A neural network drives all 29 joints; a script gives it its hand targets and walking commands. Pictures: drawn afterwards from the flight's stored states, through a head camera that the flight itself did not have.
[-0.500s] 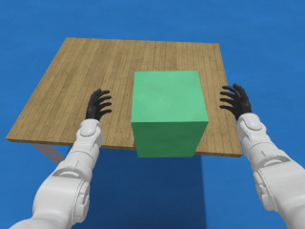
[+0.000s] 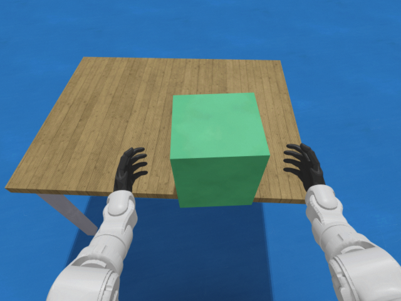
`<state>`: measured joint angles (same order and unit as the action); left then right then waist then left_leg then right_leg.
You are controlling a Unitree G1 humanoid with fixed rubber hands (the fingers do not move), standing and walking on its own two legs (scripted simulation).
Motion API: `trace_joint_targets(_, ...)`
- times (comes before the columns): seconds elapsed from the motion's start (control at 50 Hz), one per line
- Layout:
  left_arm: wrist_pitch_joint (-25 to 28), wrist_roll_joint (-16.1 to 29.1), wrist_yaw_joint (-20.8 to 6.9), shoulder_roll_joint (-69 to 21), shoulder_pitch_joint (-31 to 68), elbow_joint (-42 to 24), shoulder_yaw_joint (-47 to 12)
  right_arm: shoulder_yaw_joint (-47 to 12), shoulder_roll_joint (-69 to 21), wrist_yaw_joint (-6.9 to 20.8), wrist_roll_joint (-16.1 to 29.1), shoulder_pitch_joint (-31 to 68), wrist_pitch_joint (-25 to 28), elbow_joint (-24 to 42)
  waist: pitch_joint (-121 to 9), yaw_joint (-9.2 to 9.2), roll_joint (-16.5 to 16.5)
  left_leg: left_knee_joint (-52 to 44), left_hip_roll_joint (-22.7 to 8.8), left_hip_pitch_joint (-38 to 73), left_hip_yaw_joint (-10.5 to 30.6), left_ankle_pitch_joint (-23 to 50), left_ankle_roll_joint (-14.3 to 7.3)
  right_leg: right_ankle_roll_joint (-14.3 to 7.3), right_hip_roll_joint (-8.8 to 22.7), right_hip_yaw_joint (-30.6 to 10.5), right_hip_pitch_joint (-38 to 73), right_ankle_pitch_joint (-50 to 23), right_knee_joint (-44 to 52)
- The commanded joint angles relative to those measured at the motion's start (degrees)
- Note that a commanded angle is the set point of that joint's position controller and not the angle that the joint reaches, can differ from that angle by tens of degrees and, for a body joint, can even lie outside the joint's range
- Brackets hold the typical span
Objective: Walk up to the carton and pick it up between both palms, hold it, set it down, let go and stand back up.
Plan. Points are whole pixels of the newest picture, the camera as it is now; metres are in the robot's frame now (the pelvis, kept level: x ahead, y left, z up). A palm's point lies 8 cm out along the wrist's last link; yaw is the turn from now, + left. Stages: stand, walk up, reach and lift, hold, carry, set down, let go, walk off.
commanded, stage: set down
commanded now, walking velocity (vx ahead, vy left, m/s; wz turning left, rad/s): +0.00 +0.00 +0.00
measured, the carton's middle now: (214, 153) +0.49 -0.02 -0.07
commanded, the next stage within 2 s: let go in 1.48 s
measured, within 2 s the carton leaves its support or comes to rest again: neither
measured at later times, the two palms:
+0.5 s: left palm (116, 220) +0.29 +0.20 -0.04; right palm (316, 217) +0.29 -0.23 -0.04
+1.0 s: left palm (104, 247) +0.24 +0.22 -0.04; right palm (319, 251) +0.23 -0.22 -0.05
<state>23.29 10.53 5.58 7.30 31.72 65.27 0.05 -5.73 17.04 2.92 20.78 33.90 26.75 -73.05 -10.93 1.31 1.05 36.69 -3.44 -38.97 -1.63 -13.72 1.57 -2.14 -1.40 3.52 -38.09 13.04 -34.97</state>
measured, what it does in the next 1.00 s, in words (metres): stands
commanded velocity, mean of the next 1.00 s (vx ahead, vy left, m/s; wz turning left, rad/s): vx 0.00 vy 0.00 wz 0.00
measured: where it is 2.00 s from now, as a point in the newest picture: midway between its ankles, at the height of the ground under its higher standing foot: outside the picture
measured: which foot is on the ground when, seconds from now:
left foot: down 0.00-1.00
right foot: down 0.00-1.00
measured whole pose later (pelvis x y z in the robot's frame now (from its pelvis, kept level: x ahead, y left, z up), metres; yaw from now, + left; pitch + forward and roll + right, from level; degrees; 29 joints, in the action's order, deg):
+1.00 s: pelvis +0.04 +0.01 +0.02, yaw +0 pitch -1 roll +0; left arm 9.0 4.0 1.0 10.0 -3.5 40.7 -0.6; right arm -2.6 12.6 1.9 9.5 -2.1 23.1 -54.3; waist 1.8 0.7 -0.6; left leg 24.4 -2.4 -8.5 -2.8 -14.4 1.3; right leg -1.3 -1.0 2.4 -8.2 13.9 -23.5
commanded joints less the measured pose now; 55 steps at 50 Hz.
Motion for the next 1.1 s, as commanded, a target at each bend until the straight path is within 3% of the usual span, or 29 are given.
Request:
trace_joint_targets(0.0, 3.31, 1.44, -0.15, 7.61, 17.77, -8.92, 1.05, 0.87, 8.75, 0.13, 0.61, 20.28, 2.96, 8.62, -21.74, -0.97, -4.11, -1.72, 3.91, 11.61, -0.39, 7.18, 0.66, 3.21, -1.17, -2.49, 14.14, -6.66, 3.46)
trace_joint_targets(0.02, 3.54, 2.23, -0.31, 7.01, 12.61, -8.18, 0.48, 0.32, 8.91, 0.03, 0.61, 16.14, 2.74, 8.25, -20.46, -0.90, -5.51, -2.54, 3.77, 11.62, 0.04, 7.25, 0.53, 2.87, -0.95, -2.52, 15.59, -8.48, 3.40)
trace_joint_targets(0.04, 3.92, 3.07, -0.34, 7.91, 19.01, -8.99, 0.87, 1.88, 9.24, 0.16, -0.28, 21.22, 2.77, 8.73, -21.87, -1.24, -5.42, -2.72, 3.78, 9.89, 0.20, 5.67, 0.21, 2.85, -0.81, -2.76, 13.96, -5.93, 3.30)
trace_joint_targets(0.06, 4.74, 2.02, -0.46, 6.78, 10.96, -10.76, 0.04, 1.34, 7.23, 0.29, -0.28, 13.33, 3.30, 6.94, -20.30, -1.17, -4.98, -2.49, 3.92, 11.81, -0.12, 7.80, 0.42, 2.65, -1.04, -2.23, 15.16, -8.37, 2.92)
trace_joint_targets(0.16, 5.93, 0.66, -0.51, 7.16, 11.23, -12.03, -0.18, 0.66, 8.11, 0.81, -0.20, 14.07, 5.19, 9.29, -22.45, -0.53, -0.89, -1.21, 4.05, 13.62, -0.21, 8.76, 1.41, 2.34, -0.71, -3.04, 13.80, -7.11, 2.58)
trace_joint_targets(0.22, 6.45, 0.85, -1.27, 7.19, 3.19, -16.43, 0.60, 1.30, 7.73, 0.15, -0.45, 6.72, 7.27, 11.48, -22.80, -1.28, -2.13, -0.60, 4.31, 16.66, 0.09, 13.54, 1.37, 2.57, -1.23, -2.35, 16.18, -13.76, 2.04)
trace_joint_targets(0.26, 5.47, 0.58, -1.63, 8.22, 6.19, -14.85, -0.80, 2.28, 8.05, 0.11, -1.15, 9.20, 6.97, 10.76, -20.04, -1.95, -0.06, -1.43, 4.61, 14.72, -0.11, 9.42, 1.27, 1.98, -0.48, -2.94, 14.49, -8.98, 3.08)
trace_joint_targets(0.3, 4.84, 0.75, -1.77, 5.64, -2.67, -16.07, -1.91, 1.11, 7.68, 0.30, -1.44, 2.03, 7.09, 10.57, -19.44, -2.32, -1.27, -1.24, 4.37, 18.01, 0.35, 12.36, 1.49, 1.82, -1.01, -2.38, 15.53, -11.16, 3.36)
trace_joint_targets(0.32, 4.92, 1.06, -1.49, 7.48, 2.18, -19.29, -0.73, 3.71, 8.55, 0.27, -2.42, 5.42, 7.39, 11.94, -21.02, -2.33, -1.19, -1.10, 4.40, 18.23, 0.52, 11.86, 1.70, 2.12, -1.22, -1.92, 14.38, -9.05, 3.11)
trace_joint_targets(0.38, 3.95, 0.06, -2.27, 8.37, -4.24, -19.00, 0.56, 1.94, 6.88, -0.09, -2.78, -0.32, 7.23, 12.81, -18.17, -2.31, -3.20, -1.96, 4.81, 18.95, 0.48, 12.55, 1.02, 2.43, -0.76, -3.10, 19.63, -14.13, 3.48)
trace_joint_targets(0.44, 4.26, 0.54, -1.86, 9.73, -3.28, -22.58, 0.74, 2.11, 6.61, 0.37, -2.49, 0.75, 7.88, 18.65, -18.21, 0.32, -3.11, -2.67, 4.85, 18.36, 0.46, 11.96, 1.10, 2.38, -0.37, -3.10, 20.41, -11.02, 4.11)
trace_joint_targets(0.46, 2.90, -0.39, -2.15, 7.56, -11.91, -19.89, -0.18, 1.12, 5.99, 0.26, -3.12, -7.35, 6.93, 14.26, -13.79, -1.23, -3.92, -3.22, 4.82, 20.27, 0.11, 12.78, 0.82, 2.30, -0.68, -3.67, 22.21, -14.04, 4.77)
trace_joint_targets(0.52, 0.37, -1.31, -2.47, 7.70, -11.91, -21.45, -0.39, 2.11, 5.69, -0.04, -5.08, -7.70, 5.25, 16.15, -11.65, -0.78, -4.88, -4.88, 4.52, 21.27, 0.08, 11.00, 0.55, 2.36, -0.52, -3.42, 22.08, -11.07, 5.75)
trace_joint_targets(0.62, -2.97, -1.07, -2.05, 8.37, -11.97, -27.25, -1.16, 5.28, 4.87, 0.51, -5.79, -11.49, 3.17, 19.01, -7.47, -1.64, -0.08, -7.05, 4.28, 25.32, 0.37, 7.74, 1.57, 1.46, -0.28, -2.32, 21.04, -6.35, 7.79)
trace_joint_targets(0.68, -4.80, -2.36, -1.96, 8.51, -15.04, -26.54, -0.71, 4.20, 4.83, 0.78, -6.07, -14.79, 1.50, 19.34, -4.89, -0.84, -0.13, -8.03, 4.46, 26.22, -0.12, 7.03, 1.42, 1.36, 0.07, -2.43, 22.50, -5.97, 8.73)
trace_joint_targets(0.72, -5.33, -2.68, -2.16, 8.60, -15.03, -27.91, -1.18, 4.33, 4.06, 0.35, -7.22, -14.99, 1.12, 22.07, -5.01, -0.82, -1.49, -8.28, 4.27, 26.37, -0.26, 9.89, 1.14, 1.93, 0.27, -2.99, 24.55, -10.59, 8.53)
trace_joint_targets(0.74, -6.97, -4.00, -3.04, 7.05, -22.86, -26.30, -0.44, 3.51, 3.54, -0.07, -8.21, -22.70, 0.38, 17.98, -3.38, -1.72, -2.63, -8.77, 4.41, 29.60, -0.14, 12.75, 1.69, 1.94, 0.00, -2.70, 27.02, -13.60, 9.25)
trace_joint_targets(0.78, -6.83, -3.94, -3.53, 8.62, -23.44, -31.54, 0.26, 4.41, 3.72, -0.51, -7.78, -22.53, 1.06, 23.73, -4.96, -0.85, -2.29, -8.77, 4.42, 32.07, -0.02, 16.83, 1.61, 2.12, -0.10, -3.29, 28.87, -17.55, 9.93)
trace_joint_targets(0.8, -8.14, -4.90, -4.25, 7.92, -21.47, -28.63, -0.80, 5.25, 5.41, -1.07, -9.18, -20.91, 0.74, 21.50, -2.45, -2.63, -1.82, -9.55, 4.42, 32.79, -0.09, 16.19, 2.32, 2.10, 0.06, -2.84, 27.69, -17.01, 10.92)
trace_joint_targets(0.82, -10.07, -5.49, -4.95, 7.48, -28.17, -26.11, 0.27, 4.16, 4.10, -1.38, -9.73, -26.63, -0.10, 19.52, -0.80, -2.03, -2.56, -10.16, 4.47, 35.14, -0.32, 17.55, 2.61, 2.41, -0.07, -2.78, 30.53, -19.05, 12.01)
trace_joint_targets(0.86, -10.40, -5.13, -4.40, 9.37, -25.60, -33.10, 0.95, 5.07, 3.15, -1.35, -9.20, -25.36, 0.20, 26.75, -1.15, -0.20, -1.75, -11.36, 3.98, 35.62, -0.30, 18.12, 2.01, 2.19, -0.35, -2.35, 30.26, -16.83, 12.78)
trace_joint_targets(0.9, -12.09, -6.75, -4.38, 7.57, -28.61, -30.33, 0.06, 4.54, 2.89, -1.19, -10.93, -28.05, -1.20, 22.64, 3.02, -0.76, -2.12, -13.28, 3.96, 37.86, -0.15, 15.94, 2.15, 1.96, -0.28, -2.56, 29.84, -13.74, 14.70)
trace_joint_targets(0.92, -12.57, -6.72, -4.17, 8.56, -27.89, -33.50, 1.80, 5.52, 3.08, -1.11, -10.72, -27.83, -1.41, 26.47, 3.41, 0.39, -1.42, -13.87, 3.85, 37.13, -0.39, 16.21, 2.27, 1.72, -0.44, -2.88, 30.84, -13.97, 15.26)
trace_joint_targets(0.96, -12.31, -7.19, -4.50, 9.01, -27.23, -34.82, 1.88, 6.45, 3.19, -1.63, -12.79, -28.53, -1.86, 27.64, 5.40, -0.53, -3.77, -13.78, 4.30, 35.24, -1.22, 15.14, 1.50, 2.67, 0.15, -3.07, 31.20, -14.65, 15.58)
trace_joint_targets(0.98, -13.58, -8.14, -4.47, 7.87, -28.54, -33.93, 0.73, 6.09, 1.97, -1.52, -13.59, -29.85, -2.64, 25.63, 6.23, -0.61, -1.61, -15.06, 3.76, 36.75, -1.33, 14.64, 1.54, 2.27, 0.10, -2.73, 31.19, -12.72, 16.07)
trace_joint_targets(1.02, -14.02, -7.15, -3.97, 7.97, -28.93, -36.02, 1.24, 6.89, 1.30, -1.32, -14.24, -29.67, -2.89, 31.51, 5.62, 0.29, -3.00, -15.09, 3.71, 36.04, -1.39, 13.92, 0.94, 2.42, 0.32, -3.32, 31.56, -11.88, 16.07)
trace_joint_targets(1.04, -16.19, -8.73, -4.73, 7.10, -32.75, -32.64, 0.38, 6.19, 1.62, -1.71, -15.60, -32.42, -3.97, 27.26, 8.03, -0.80, -3.36, -15.44, 4.02, 37.29, -1.92, 14.24, 0.84, 2.33, 0.29, -3.09, 32.25, -13.44, 16.95)
trace_joint_targets(1.06, -15.98, -7.91, -4.96, 8.96, -32.78, -37.28, 2.53, 7.04, -0.02, -1.79, -15.42, -33.48, -4.15, 32.08, 5.53, 0.55, -5.04, -15.44, 4.04, 36.60, -2.18, 14.96, 0.16, 2.67, 0.14, -3.08, 34.13, -14.59, 16.59)
trace_joint_targets(1.08, -16.71, -7.92, -4.97, 8.38, -30.04, -36.96, 0.78, 7.40, 1.05, -1.88, -15.80, -30.88, -4.56, 31.38, 6.23, -0.13, -3.43, -15.81, 3.51, 35.60, -2.07, 14.05, 0.52, 2.41, 0.18, -3.02, 32.53, -14.07, 16.75)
